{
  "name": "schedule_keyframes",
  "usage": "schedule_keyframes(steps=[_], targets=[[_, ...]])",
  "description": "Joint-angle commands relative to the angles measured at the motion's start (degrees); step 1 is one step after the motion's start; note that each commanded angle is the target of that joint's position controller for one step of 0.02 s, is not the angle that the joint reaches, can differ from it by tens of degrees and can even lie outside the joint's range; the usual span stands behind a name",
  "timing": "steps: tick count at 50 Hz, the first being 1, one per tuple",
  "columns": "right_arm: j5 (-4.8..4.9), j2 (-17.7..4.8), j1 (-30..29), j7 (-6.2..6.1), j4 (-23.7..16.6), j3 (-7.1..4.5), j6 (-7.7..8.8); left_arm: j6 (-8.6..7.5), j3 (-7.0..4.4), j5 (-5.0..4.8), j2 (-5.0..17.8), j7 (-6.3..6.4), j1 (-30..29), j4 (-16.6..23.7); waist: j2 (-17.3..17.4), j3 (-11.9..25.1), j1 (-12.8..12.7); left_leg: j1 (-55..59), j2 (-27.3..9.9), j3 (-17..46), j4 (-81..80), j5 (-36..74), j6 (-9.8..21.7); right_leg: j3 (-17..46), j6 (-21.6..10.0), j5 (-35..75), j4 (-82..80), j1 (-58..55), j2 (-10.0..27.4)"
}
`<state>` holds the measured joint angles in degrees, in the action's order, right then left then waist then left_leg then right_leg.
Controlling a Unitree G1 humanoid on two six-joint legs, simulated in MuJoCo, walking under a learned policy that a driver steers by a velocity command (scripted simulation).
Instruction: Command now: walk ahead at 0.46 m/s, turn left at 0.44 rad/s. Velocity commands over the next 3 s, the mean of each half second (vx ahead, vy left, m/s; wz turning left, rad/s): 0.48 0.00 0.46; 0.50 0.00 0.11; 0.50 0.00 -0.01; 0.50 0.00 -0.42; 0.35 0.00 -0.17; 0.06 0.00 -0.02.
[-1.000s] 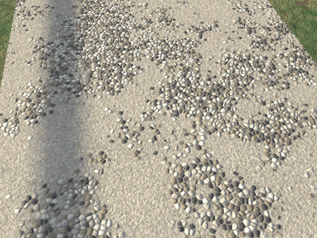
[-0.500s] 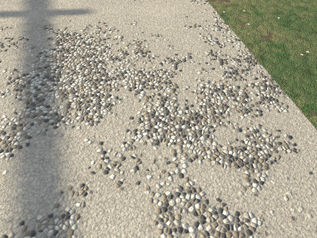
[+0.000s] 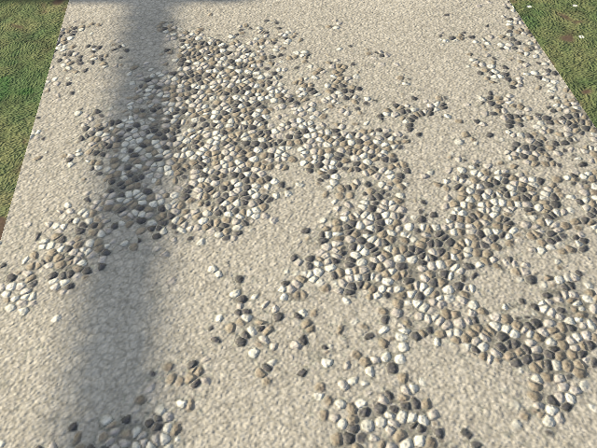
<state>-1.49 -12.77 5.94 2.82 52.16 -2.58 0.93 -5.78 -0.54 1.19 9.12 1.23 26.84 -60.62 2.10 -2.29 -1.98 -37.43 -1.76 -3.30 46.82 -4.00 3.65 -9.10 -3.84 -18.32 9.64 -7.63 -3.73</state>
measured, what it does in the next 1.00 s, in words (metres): walks ahead, turning left: left foot, then right foot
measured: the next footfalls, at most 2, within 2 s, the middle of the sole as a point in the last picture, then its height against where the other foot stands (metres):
left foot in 0.14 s outside the picture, level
right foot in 0.70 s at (340, 399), level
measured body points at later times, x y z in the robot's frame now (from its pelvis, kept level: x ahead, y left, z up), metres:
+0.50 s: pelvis +0.27 +0.03 +0.01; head +0.29 +0.05 +0.46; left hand +0.39 +0.31 -0.11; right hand +0.31 -0.23 -0.12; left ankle +0.19 +0.06 -0.74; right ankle +0.47 -0.11 -0.67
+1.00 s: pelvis +0.56 +0.05 +0.01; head +0.58 +0.05 +0.46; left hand +0.47 +0.29 -0.13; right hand +0.75 -0.15 -0.12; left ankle +0.62 +0.23 -0.67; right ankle +0.55 -0.02 -0.74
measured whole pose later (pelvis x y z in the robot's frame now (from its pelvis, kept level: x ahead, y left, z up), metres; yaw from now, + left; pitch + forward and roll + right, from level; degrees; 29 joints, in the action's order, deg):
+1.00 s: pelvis +0.56 +0.05 +0.01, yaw +17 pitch +0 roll -1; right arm -2.2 -14.3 10.0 1.9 49.6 -1.9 2.3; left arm -5.0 -2.1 0.5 12.3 -0.9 23.2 -56.0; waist 2.5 -1.7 -1.2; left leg -35.9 -5.5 0.5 52.8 -7.8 1.9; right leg -3.7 -4.9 -10.6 13.5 3.3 -4.9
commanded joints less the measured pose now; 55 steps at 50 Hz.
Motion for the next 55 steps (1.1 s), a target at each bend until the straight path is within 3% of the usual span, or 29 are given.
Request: schedule_keyframes(steps=[1, 4, 5, 6, 7, 8, 9, 10, 11, 12, 14, 17, 20, 23, 29, 31, 32, 33, 34, 35, 36, 37, 38, 39, 40, 42, 45, 50, 55], targets=[[0.07, -0.87, -8.98, 0.25, -6.32, 0.85, 0.77, -0.59, -1.03, -0.18, 8.12, 0.75, 2.81, 0.57, -6.77, -6.28, -0.02, 3.27, 2.22, -5.66, -8.39, 1.46, 1.64, 0.49, -0.79, 47.32, 0.20, 6.16, 15.08], [-0.19, -3.42, -1.32, -0.38, -4.53, -0.11, 0.75, -0.19, -1.64, -0.34, 10.55, 1.83, 1.43, 0.54, -8.67, -0.95, 4.28, 13.07, 6.69, -8.06, -9.86, -3.76, 5.58, -2.10, -0.14, 70.27, 13.12, 2.28, 16.66], [-0.27, -4.76, 4.75, -0.54, -2.78, -0.80, 0.84, 0.30, -2.02, -0.13, 11.54, 1.97, 0.23, 0.99, -9.46, 2.37, 6.99, 18.88, 7.64, -7.31, -10.42, -6.12, 7.35, -2.21, -0.39, 72.57, 21.70, 2.66, 17.56], [-0.49, -6.59, 12.22, -0.76, -0.41, -1.83, 1.11, 0.66, -2.36, -0.06, 12.29, 1.70, -1.15, 1.76, -9.43, 6.25, 10.23, 27.84, 8.16, -5.26, -13.50, -6.70, 9.41, -1.96, -0.76, 66.81, 32.76, 6.10, 17.71], [-1.08, -9.68, 19.08, -1.40, 1.25, -3.33, 1.16, 0.65, -2.56, -0.07, 12.56, 1.00, -3.14, 3.21, -5.56, 9.50, 14.07, 38.51, 3.59, 2.50, -18.59, -11.53, 12.26, -2.94, -0.62, 50.13, 49.30, 15.45, 15.22], [-0.39, -14.29, 16.62, -2.13, -0.26, -4.72, 0.44, 0.14, -1.90, 0.15, 6.15, 0.00, -2.83, 6.33, 9.64, 13.21, 8.95, 51.65, -12.42, 29.60, -21.47, -9.09, 17.82, -2.23, 1.93, -6.53, 72.10, 35.96, 3.71], [0.67, -15.83, 16.01, -1.87, -0.74, -4.95, -0.07, -0.40, -2.46, -0.77, 9.66, -0.78, -4.22, 9.41, 6.46, 17.73, 8.83, 55.86, -17.81, 47.98, -30.40, -14.76, 25.52, 10.59, 1.80, -9.61, 81.35, 48.15, 0.20], [1.08, -12.59, 12.70, -2.45, -0.78, -4.31, -0.06, -1.15, -2.53, -0.47, 10.80, -1.08, -9.43, 10.67, 0.03, 8.90, 7.75, 49.31, -16.93, 40.63, -33.23, -17.61, 22.86, 12.99, 1.17, -3.59, 77.61, 52.66, 4.90], [1.20, -9.32, 10.37, -2.57, -0.72, -3.55, 0.27, -1.65, -2.55, -0.66, 10.80, -1.20, -10.24, 11.16, -4.25, 2.37, 5.17, 39.44, -15.10, 34.81, -35.23, -13.16, 19.94, 12.33, 1.19, -0.05, 71.09, 50.24, 7.19], [0.82, -7.49, 8.54, -2.69, -0.68, -2.97, 0.93, -1.18, -2.59, -0.14, 10.10, -0.98, -11.04, 11.39, -7.25, -0.10, 2.46, 33.09, -11.84, 30.22, -35.60, -6.15, 17.11, 12.64, 1.89, 0.92, 65.68, 46.17, 9.02], [1.05, -7.12, 7.71, -3.00, -1.01, -2.44, 2.22, 1.24, -2.20, 1.63, 8.32, -1.20, -8.69, 11.16, -6.33, 0.30, -0.26, 26.41, -7.60, 23.16, -35.48, 3.74, 15.29, 12.48, 3.70, 0.42, 60.30, 39.72, 10.02], [1.46, -9.31, 10.79, -2.82, -0.48, -2.78, 3.32, 3.18, -2.10, 1.85, 7.75, -1.67, -11.67, 13.17, -3.47, 0.22, -0.20, 24.05, -4.62, 18.81, -36.14, 8.36, 14.01, 10.14, 5.70, 3.88, 52.72, 40.35, 10.43], [1.53, -8.54, 15.72, -2.67, 0.40, -2.47, 3.29, 3.60, -2.12, 1.50, 8.20, -2.03, -19.61, 15.94, -1.08, -1.30, 3.09, 27.15, -3.57, 17.54, -37.26, 10.63, 10.27, 8.69, 6.34, 12.79, 43.46, 44.83, 10.86], [1.50, -7.94, 20.22, -2.80, 1.42, -2.07, 3.31, 3.68, -1.90, 1.14, 8.10, -2.53, -24.59, 17.54, 0.42, -0.49, 5.70, 33.68, -3.51, 16.64, -36.28, 15.25, 6.98, 8.10, 5.54, 18.80, 36.98, 46.94, 9.93], [0.38, -8.15, 24.97, -3.90, 2.68, -1.37, 3.37, 3.00, -1.11, 0.53, 8.17, -3.21, -34.34, 21.34, 1.75, -2.18, 8.71, 44.27, -6.03, 16.80, -33.66, 23.29, 7.40, 6.10, 3.20, 17.29, 26.81, 48.49, 6.60], [0.03, -9.05, 23.95, -4.31, 2.79, -1.38, 3.51, 2.49, -1.18, 0.31, 8.78, -3.20, -33.22, 21.77, 2.50, -2.21, 6.97, 45.37, -7.49, 16.51, -31.66, 29.33, 7.26, 6.13, 1.34, 14.32, 23.41, 44.24, 5.31], [0.02, -9.61, 22.17, -4.41, 2.54, -1.39, 3.69, 2.25, -1.45, 0.21, 9.39, -2.95, -29.54, 20.85, 2.92, -1.19, 4.68, 44.24, -7.37, 15.34, -29.13, 36.38, 6.32, 5.81, 0.13, 12.15, 21.38, 38.18, 3.85], [-0.03, -10.31, 21.39, -4.34, 2.58, -1.49, 3.90, 2.02, -2.04, 0.08, 10.59, -2.42, -24.27, 19.20, 3.45, 1.34, 2.41, 43.50, -7.12, 14.76, -24.26, 44.33, 5.54, 5.24, -1.02, 9.80, 20.60, 30.78, 1.78], [0.00, -10.57, 20.54, -4.00, 2.72, -1.46, 4.04, 1.60, -2.78, -0.01, 11.95, -1.72, -15.62, 16.51, 2.33, 5.63, -1.61, 41.94, -5.62, 13.17, -15.09, 46.21, 4.72, 5.04, -2.52, 10.95, 17.34, 20.67, 0.86], [0.46, -9.65, 19.76, -3.68, 1.98, -1.11, 4.39, 1.07, -3.66, 1.01, 14.21, -0.83, -5.88, 14.22, 0.46, 11.23, -5.95, 32.84, -3.76, 11.95, -2.55, 34.41, 4.08, 10.96, -4.85, 10.01, 16.67, 5.84, 6.94], [2.75, -3.89, 25.59, -3.15, 0.49, 0.10, 4.55, 1.13, -5.37, 2.66, 20.79, -0.41, 1.06, 13.64, -11.70, 20.94, -4.81, 14.91, 4.67, 7.30, 19.82, 4.50, 1.11, 36.38, -12.16, 4.77, 16.09, -12.22, 24.27], [1.88, -7.74, 26.31, -3.40, 1.45, -0.82, 4.34, 1.99, -5.17, 1.03, 18.07, -1.30, -0.77, 12.55, -11.78, 21.07, -3.49, 6.08, 8.70, 8.46, 28.70, -24.80, 1.48, 51.66, -15.11, 4.07, 8.00, -10.90, 28.31], [0.55, -9.07, 21.25, -3.42, 0.51, -1.29, 4.03, 2.21, -4.38, -0.26, 14.58, -1.62, -7.31, 13.39, -6.38, 9.72, -0.91, 2.49, 4.55, 9.85, 29.93, -19.81, 1.84, 43.51, -13.70, -0.40, 6.50, -1.02, 25.55], [0.22, -7.93, 17.45, -2.97, -0.49, -0.92, 4.17, 1.96, -3.57, -0.34, 11.12, -1.91, -11.63, 13.94, -3.07, 4.31, 0.05, 2.74, 2.27, 9.40, 26.80, -15.81, 1.80, 36.11, -12.30, 1.80, 4.33, 6.74, 23.02], [0.15, -6.77, 15.94, -2.59, -0.91, -0.81, 3.86, 1.60, -3.04, -0.04, 9.50, -1.90, -12.78, 13.48, -3.24, 1.15, 1.36, 4.02, 0.48, 8.63, 23.71, -14.29, 1.79, 30.43, -10.50, 5.88, 2.56, 11.78, 20.06], [-0.82, -5.12, 17.12, -1.74, -0.69, -0.46, 2.55, 0.84, -2.43, -0.18, 8.14, -1.74, -11.77, 11.56, -5.73, 0.28, 3.63, 7.89, -1.09, 7.41, 19.87, -12.92, 0.70, 23.69, -8.52, 12.32, 0.35, 17.06, 16.50], [-0.97, -4.11, 14.16, -1.02, -1.91, -0.15, 1.75, -0.26, -2.85, -0.72, 9.70, -1.98, -8.09, 9.23, -5.95, -0.32, 4.09, 4.86, -2.50, 4.97, 16.12, -9.58, -0.73, 19.19, -9.11, 18.89, -1.86, 17.26, 15.29], [-0.48, -3.10, 0.48, -0.63, -6.53, 0.83, 1.81, -0.21, -2.69, -0.96, 9.78, -2.09, -3.55, 6.98, -5.72, -2.54, 1.42, 1.74, -3.51, 1.12, -0.19, 1.29, -2.68, 13.15, -7.45, 25.79, -3.25, 15.56, 12.01], [0.02, -3.29, -7.77, -0.86, -9.06, 1.37, 2.05, 0.01, -2.77, -0.53, 10.98, -1.51, 1.12, 4.95, -6.05, -2.66, -1.08, 4.26, -1.48, -0.43, -11.36, 3.89, -1.57, 12.74, -6.74, 31.07, -1.19, 8.46, 14.28]])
